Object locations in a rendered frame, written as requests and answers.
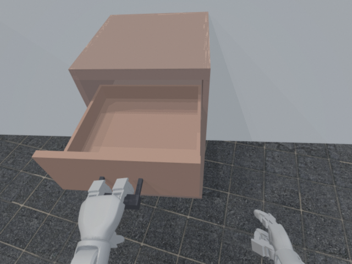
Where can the cabinet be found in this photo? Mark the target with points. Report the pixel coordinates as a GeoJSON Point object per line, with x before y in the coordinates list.
{"type": "Point", "coordinates": [149, 49]}

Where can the right robot hand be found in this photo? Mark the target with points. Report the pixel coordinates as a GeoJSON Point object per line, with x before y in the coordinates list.
{"type": "Point", "coordinates": [267, 243]}

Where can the right robot forearm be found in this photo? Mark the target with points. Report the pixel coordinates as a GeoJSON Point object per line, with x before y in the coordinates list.
{"type": "Point", "coordinates": [287, 256]}

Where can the handle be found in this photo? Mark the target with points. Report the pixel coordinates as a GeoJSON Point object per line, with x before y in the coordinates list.
{"type": "Point", "coordinates": [131, 201]}

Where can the drawer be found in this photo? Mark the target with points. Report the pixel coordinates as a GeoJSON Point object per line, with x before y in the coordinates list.
{"type": "Point", "coordinates": [134, 131]}

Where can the left robot forearm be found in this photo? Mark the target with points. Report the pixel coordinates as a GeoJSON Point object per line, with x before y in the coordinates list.
{"type": "Point", "coordinates": [92, 251]}

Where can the left robot hand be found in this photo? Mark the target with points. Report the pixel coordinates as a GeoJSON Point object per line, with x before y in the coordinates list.
{"type": "Point", "coordinates": [100, 214]}

